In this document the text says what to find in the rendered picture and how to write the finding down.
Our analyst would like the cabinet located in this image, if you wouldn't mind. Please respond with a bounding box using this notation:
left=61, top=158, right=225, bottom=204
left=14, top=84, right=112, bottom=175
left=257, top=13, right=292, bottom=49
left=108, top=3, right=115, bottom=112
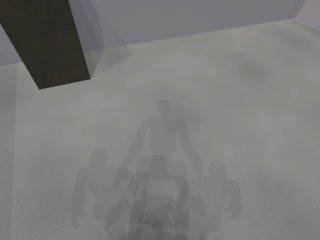
left=0, top=0, right=91, bottom=90

